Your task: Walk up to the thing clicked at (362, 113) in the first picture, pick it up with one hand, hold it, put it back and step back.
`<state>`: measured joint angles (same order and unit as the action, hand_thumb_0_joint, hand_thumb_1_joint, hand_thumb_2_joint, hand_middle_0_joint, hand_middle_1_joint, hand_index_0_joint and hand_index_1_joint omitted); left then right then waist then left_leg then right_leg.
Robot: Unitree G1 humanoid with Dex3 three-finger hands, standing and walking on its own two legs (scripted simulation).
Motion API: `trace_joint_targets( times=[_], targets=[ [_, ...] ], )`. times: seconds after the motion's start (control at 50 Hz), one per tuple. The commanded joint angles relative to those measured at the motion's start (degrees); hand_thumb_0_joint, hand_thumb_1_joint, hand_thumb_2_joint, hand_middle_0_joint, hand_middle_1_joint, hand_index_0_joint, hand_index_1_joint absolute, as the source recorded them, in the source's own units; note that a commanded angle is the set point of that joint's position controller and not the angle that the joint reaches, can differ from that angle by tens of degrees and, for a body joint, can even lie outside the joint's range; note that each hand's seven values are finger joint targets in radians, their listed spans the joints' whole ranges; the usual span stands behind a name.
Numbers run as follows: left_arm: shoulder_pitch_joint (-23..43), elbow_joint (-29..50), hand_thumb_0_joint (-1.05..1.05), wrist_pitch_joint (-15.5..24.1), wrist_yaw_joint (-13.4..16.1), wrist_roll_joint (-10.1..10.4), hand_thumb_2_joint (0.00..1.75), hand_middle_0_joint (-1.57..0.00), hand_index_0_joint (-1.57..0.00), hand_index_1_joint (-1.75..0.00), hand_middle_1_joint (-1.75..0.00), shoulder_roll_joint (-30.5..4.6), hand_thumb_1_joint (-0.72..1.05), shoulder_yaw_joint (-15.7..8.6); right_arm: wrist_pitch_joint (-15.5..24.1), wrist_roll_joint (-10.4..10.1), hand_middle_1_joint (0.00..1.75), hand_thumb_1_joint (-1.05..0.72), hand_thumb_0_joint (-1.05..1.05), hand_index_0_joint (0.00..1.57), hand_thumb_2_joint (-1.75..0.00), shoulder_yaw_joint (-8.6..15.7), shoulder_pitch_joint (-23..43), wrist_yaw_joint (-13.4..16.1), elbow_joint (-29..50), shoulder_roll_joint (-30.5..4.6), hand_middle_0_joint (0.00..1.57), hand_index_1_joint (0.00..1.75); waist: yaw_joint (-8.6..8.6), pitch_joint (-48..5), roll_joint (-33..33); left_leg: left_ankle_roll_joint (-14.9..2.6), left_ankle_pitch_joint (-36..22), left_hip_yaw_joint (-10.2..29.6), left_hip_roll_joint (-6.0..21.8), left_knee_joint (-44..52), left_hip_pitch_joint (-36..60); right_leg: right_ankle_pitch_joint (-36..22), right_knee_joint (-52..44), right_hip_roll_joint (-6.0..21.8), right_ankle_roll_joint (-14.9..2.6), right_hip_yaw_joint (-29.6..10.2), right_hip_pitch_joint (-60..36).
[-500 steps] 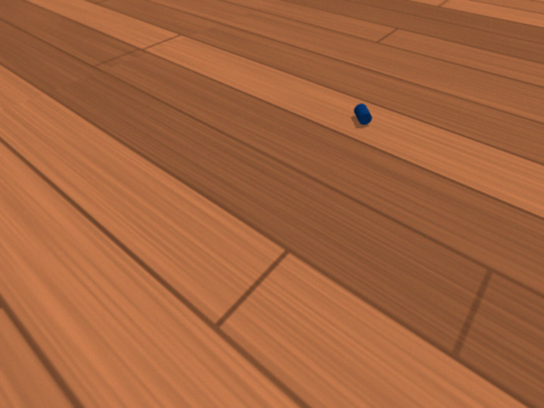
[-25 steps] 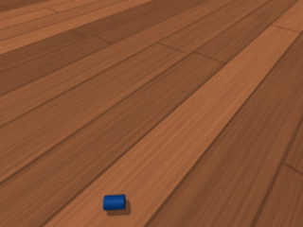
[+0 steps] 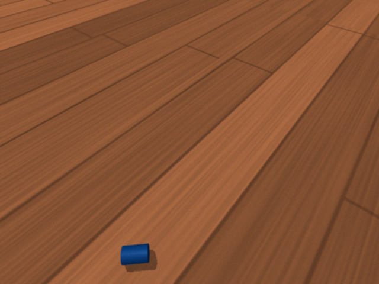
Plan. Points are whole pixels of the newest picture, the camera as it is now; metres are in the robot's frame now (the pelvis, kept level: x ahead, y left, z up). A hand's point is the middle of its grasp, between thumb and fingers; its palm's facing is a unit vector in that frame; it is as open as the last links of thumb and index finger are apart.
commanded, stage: walk up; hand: left
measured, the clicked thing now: (135, 254) +0.41 +0.27 -0.73
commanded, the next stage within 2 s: stand in 1.74 s
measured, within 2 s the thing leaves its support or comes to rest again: neither
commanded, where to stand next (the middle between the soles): +0.04 +0.00 m, yaw +3 degrees
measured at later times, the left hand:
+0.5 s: hand out of the picture +0.12 +0.28 -0.16, palm faces -0.02 -0.94 -0.35, open 7.4 cm
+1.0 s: hand out of the picture +0.17 +0.24 -0.14, palm faces +0.02 -0.95 -0.32, open 7.4 cm
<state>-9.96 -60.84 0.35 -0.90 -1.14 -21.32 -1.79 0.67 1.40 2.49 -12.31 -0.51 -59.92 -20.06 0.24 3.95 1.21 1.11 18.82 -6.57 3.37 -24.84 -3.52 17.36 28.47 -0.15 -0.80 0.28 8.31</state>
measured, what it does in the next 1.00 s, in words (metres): steps on the spot: left foot, then right foot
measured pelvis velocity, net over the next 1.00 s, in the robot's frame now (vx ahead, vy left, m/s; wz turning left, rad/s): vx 0.06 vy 0.00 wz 0.01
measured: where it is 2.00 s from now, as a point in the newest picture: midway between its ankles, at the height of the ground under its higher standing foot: outside the picture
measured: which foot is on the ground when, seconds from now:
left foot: down 0.00-0.08, up 0.10-0.24, down 0.26-1.00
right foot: down 0.00-0.28, up 0.30-0.50, down 0.52-1.00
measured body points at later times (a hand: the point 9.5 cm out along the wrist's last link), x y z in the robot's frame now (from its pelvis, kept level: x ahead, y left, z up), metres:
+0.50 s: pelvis +0.03 +0.02 +0.00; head +0.06 +0.03 +0.45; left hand +0.12 +0.33 -0.13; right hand +0.11 -0.29 -0.12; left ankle +0.04 +0.15 -0.74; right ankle +0.04 -0.12 -0.73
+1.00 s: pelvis +0.06 +0.00 +0.01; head +0.06 +0.00 +0.46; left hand +0.17 +0.29 -0.12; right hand +0.15 -0.31 -0.12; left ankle +0.04 +0.15 -0.74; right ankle +0.05 -0.12 -0.74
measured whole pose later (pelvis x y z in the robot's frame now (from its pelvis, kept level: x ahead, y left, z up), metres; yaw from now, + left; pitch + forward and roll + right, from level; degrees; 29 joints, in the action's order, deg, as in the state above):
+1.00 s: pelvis +0.06 +0.00 +0.01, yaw +1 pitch -3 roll +0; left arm -2.0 -63.5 0.3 -0.7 -0.2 -19.5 -1.4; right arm 0.3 0.0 0.0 -5.1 0.2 -62.6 -20.5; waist 0.3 3.5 -0.2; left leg 2.7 12.3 1.1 3.1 -20.4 -5.3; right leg 11.5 20.0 0.0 0.0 1.0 5.7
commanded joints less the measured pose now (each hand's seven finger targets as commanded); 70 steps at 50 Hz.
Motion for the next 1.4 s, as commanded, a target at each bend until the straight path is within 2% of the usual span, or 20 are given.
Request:
trace_joint_targets(
  times=[0.0,0.04,0.06,0.08,0.12,0.18,0.22,0.24,0.26,0.28,0.3,0.36,0.44,0.48,0.52,0.54,0.56,0.62,0.7,1.38],
  targets=[
    [-0.52,4.83,0.00,1.78,1.14,0.34,0.90,-0.20,-0.20,-0.30,-0.30,-11.83,0.90,-2.95,0.82,-0.80,0.30,-0.90,0.00,0.20,-0.90,3.33,3.39,1.24,6.29,-13.22,0.20,0.30,-1.06,-5.90,-3.44,-4.73,-24.73,2.83,4.80,-5.27,-4.16,-28.93,-0.33,5.19,-4.05,-4.26,-7.50],
    [-5.64,4.44,0.00,1.71,1.75,0.68,0.90,-0.20,-0.20,-0.30,-0.30,-15.33,0.90,-4.08,0.60,-0.93,0.30,-0.90,0.00,0.20,-0.90,2.49,5.78,1.21,8.04,-10.44,0.20,0.30,-4.36,-6.55,4.29,-2.65,-12.96,0.37,-1.45,-18.11,-13.83,-34.44,-3.17,12.22,-10.60,-14.25,-13.85],
    [-5.79,4.85,0.00,1.78,2.00,0.46,0.90,-0.20,-0.20,-0.30,-0.30,-16.04,0.90,-4.27,0.16,-0.64,0.30,-0.90,0.00,0.20,-0.90,2.23,6.93,1.25,8.97,-8.85,0.20,0.30,-4.78,-3.78,8.07,-2.54,13.14,2.61,-3.47,-23.76,-19.83,-36.12,-6.53,18.53,-15.73,-20.96,-13.20],
    [-4.87,6.10,0.00,1.91,2.00,-0.02,0.90,-0.20,-0.20,-0.30,-0.30,-16.22,0.90,-4.22,-0.17,-0.41,0.30,-0.90,0.00,0.20,-0.90,2.52,7.71,1.16,9.74,-9.74,0.20,0.30,-4.68,-0.71,6.57,-2.51,20.00,7.33,-2.01,-29.68,-21.86,-34.10,-8.93,20.90,-17.80,-23.06,-8.75],
    [0.03,8.86,0.00,1.81,2.19,0.02,0.90,-0.20,-0.20,-0.30,-0.30,-15.57,0.90,-3.98,-0.12,-1.14,0.30,-0.90,0.00,0.20,-0.90,2.58,5.13,0.67,10.12,-11.23,0.20,0.30,-1.94,1.32,6.28,-2.29,16.65,9.82,-0.55,-27.35,-22.54,-34.15,-8.22,18.41,-15.93,-17.52,-6.85],
    [3.44,10.21,0.00,1.49,2.24,-0.35,0.90,-0.20,-0.20,-0.30,-0.30,-12.81,0.90,-3.07,0.90,-0.87,0.30,-0.90,0.00,0.20,-0.90,2.69,0.51,0.70,7.81,-10.56,0.20,0.30,0.31,-2.92,7.37,-2.12,5.91,6.38,-0.65,-10.98,-13.82,-39.12,-2.93,11.91,-10.33,-7.80,-5.98],
    [7.07,11.13,0.00,0.85,1.99,0.71,0.90,-0.20,-0.20,-0.30,-0.30,-12.25,0.90,-2.74,1.73,-0.29,0.30,-0.90,0.00,0.20,-0.90,3.57,-6.09,1.18,4.84,-11.18,0.20,0.30,4.27,-6.43,2.72,-1.69,-17.10,4.16,-2.08,5.87,-0.23,-32.77,7.20,7.84,-5.36,-2.01,0.13],
    [7.49,12.35,0.00,0.51,1.80,1.68,0.90,-0.20,-0.20,-0.30,-0.30,-8.96,0.90,-1.93,2.15,0.38,0.30,-0.90,0.00,0.20,-0.90,4.97,-7.67,1.68,4.44,-15.45,0.20,0.30,5.10,-7.93,-6.61,-3.97,-32.37,14.65,5.71,7.06,6.29,-19.79,16.34,2.62,-1.39,0.00,8.11],
    [3.97,12.14,0.00,-0.24,1.59,1.71,0.90,-0.20,-0.20,-0.30,-0.30,-6.77,0.90,-1.72,2.78,0.77,0.30,-0.90,0.00,0.20,-0.90,5.10,-6.36,1.95,6.07,-17.66,0.20,0.30,2.82,-8.39,-11.63,-8.86,-29.65,29.72,15.23,9.60,7.39,12.05,19.57,-3.52,-0.13,-2.02,14.17],
    [1.12,9.55,0.00,-1.20,1.96,1.20,0.90,-0.20,-0.20,-0.30,-0.30,-11.48,0.90,-3.12,3.05,-0.43,0.30,-0.90,0.00,0.20,-0.90,5.52,-3.45,1.66,6.93,-20.35,0.20,0.30,2.02,-8.52,-9.00,-14.88,-20.19,31.98,18.90,7.98,-0.57,19.10,25.49,-1.15,-0.56,-6.98,9.48],
    [0.56,8.52,0.00,-1.30,1.77,1.19,0.90,-0.20,-0.20,-0.30,-0.30,-12.00,0.90,-2.99,3.10,-0.26,0.30,-0.90,0.00,0.20,-0.90,5.14,0.65,1.66,7.78,-18.68,0.20,0.30,0.05,-4.73,-7.87,-15.39,-13.80,30.39,17.89,8.48,-3.16,18.16,27.95,0.28,-0.95,-7.40,10.88],
    [1.51,7.37,0.00,-0.99,1.00,1.23,0.90,-0.20,-0.20,-0.30,-0.30,-10.46,0.90,-3.10,3.36,0.51,0.30,-0.90,0.00,0.20,-0.90,3.38,3.64,1.99,8.56,-15.24,0.20,0.30,-0.78,-0.14,-10.66,-11.25,-18.18,19.85,12.50,7.60,-4.54,13.24,18.84,2.23,-0.56,-7.17,12.11],
    [1.62,5.84,0.00,-0.51,0.69,0.47,0.90,-0.20,-0.20,-0.30,-0.30,-9.47,0.90,-3.05,2.74,0.21,0.30,-0.90,0.00,0.20,-0.90,2.83,4.84,1.58,8.55,-15.53,0.20,0.30,-0.54,-2.43,-10.99,-10.25,-23.68,15.62,10.85,3.80,-7.50,6.80,4.75,1.63,0.38,-1.03,2.76],
    [-0.60,3.94,0.00,-0.03,0.99,0.48,0.90,-0.20,-0.20,-0.30,-0.30,-9.07,0.90,-3.01,1.96,-0.90,0.30,-0.90,0.00,0.20,-0.90,2.21,6.44,1.40,8.55,-14.58,0.20,0.30,-2.32,-4.18,-8.49,-7.12,-22.67,12.98,8.28,-0.38,-10.08,-5.44,-4.87,1.00,-0.03,-0.06,-4.50],
    [1.30,4.27,0.00,1.06,1.46,-0.18,0.90,-0.20,-0.20,-0.30,-0.30,-13.11,0.90,-3.41,1.30,-2.28,0.30,-0.90,0.00,0.20,-0.90,1.02,6.29,1.24,8.70,-11.05,0.20,0.30,-1.26,-6.07,-0.12,-2.33,-13.75,9.50,2.23,-5.23,-12.38,-15.95,-10.09,9.68,-2.75,-11.52,-6.86],
    [5.41,5.11,0.00,1.15,1.23,0.45,0.90,-0.20,-0.20,-0.30,-0.30,-15.39,0.90,-3.19,0.73,-2.49,0.30,-0.90,0.00,0.20,-0.90,0.91,4.95,1.34,7.45,-9.76,0.20,0.30,0.33,-4.80,3.93,-0.86,-0.20,7.64,-1.86,-5.92,-8.05,-10.01,-12.07,14.77,-6.94,-16.05,2.00],
    [9.20,5.82,0.00,1.04,0.93,0.40,0.90,-0.20,-0.20,-0.30,-0.30,-15.26,0.90,-2.97,0.21,-2.03,0.30,-0.90,0.00,0.20,-0.90,1.32,3.21,1.35,5.59,-10.48,0.20,0.30,1.71,-2.28,4.78,-0.90,4.61,7.58,-1.80,-6.36,-3.03,-5.31,-12.46,15.43,-8.37,-16.12,8.73],
    [9.32,4.89,0.00,0.92,0.91,0.95,0.90,-0.20,-0.20,-0.30,-0.30,-11.79,0.90,-2.09,0.96,-1.59,0.30,-0.90,0.00,0.20,-0.90,1.36,3.94,1.03,3.50,-12.25,0.20,0.30,1.27,-3.23,3.45,-2.14,-13.15,10.26,2.18,1.57,-1.64,-12.92,-9.41,8.69,-2.76,-7.62,4.29],
    [7.58,2.51,0.00,1.08,1.07,1.00,0.90,-0.20,-0.20,-0.30,-0.30,-11.77,0.90,-2.51,1.25,-1.82,0.30,-0.90,0.00,0.20,-0.90,0.57,6.17,1.07,2.40,-12.50,0.20,0.30,-0.25,-6.66,2.33,-2.36,-21.45,10.16,3.05,2.01,-2.01,-21.75,-8.67,7.48,-1.29,-5.46,-3.36],
    [8.46,-0.66,0.00,0.68,0.61,0.80,0.90,-0.20,-0.20,-0.30,-0.30,-10.34,0.90,-2.35,1.20,-1.12,0.30,-0.90,0.00,0.20,-0.90,0.03,9.06,1.09,-0.39,-12.40,0.20,0.30,-0.45,-4.62,-1.99,-2.31,-14.63,11.77,3.83,8.94,-3.73,-12.38,-13.48,6.91,-0.18,-4.37,-3.80]
  ],
)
